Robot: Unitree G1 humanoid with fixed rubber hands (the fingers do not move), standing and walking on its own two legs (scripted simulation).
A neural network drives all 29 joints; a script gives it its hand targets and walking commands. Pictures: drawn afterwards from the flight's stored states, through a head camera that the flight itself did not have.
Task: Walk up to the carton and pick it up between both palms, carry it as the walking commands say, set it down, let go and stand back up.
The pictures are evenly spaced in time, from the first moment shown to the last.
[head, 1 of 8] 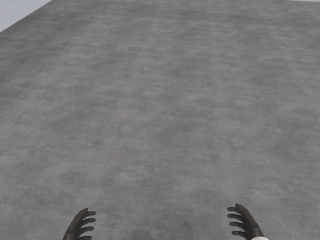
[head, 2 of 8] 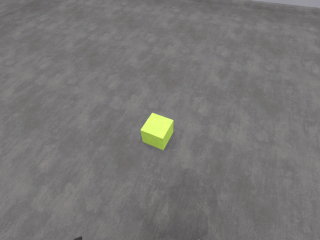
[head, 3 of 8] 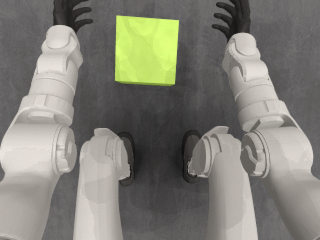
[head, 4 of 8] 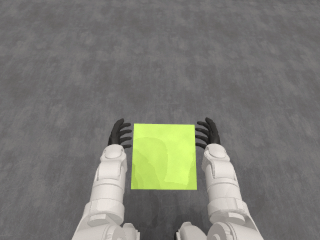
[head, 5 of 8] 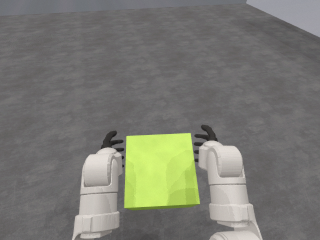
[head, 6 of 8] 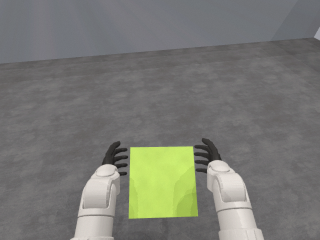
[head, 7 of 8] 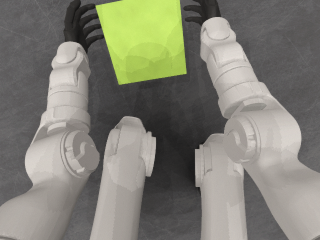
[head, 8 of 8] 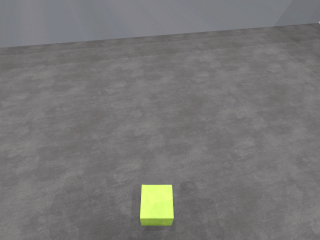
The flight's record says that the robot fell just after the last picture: no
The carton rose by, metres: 0.69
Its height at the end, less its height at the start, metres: +0.00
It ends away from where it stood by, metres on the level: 2.28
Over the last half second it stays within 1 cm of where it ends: yes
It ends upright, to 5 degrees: yes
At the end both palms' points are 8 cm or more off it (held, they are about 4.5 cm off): yes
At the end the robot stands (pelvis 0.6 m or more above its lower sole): yes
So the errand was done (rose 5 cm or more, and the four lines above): yes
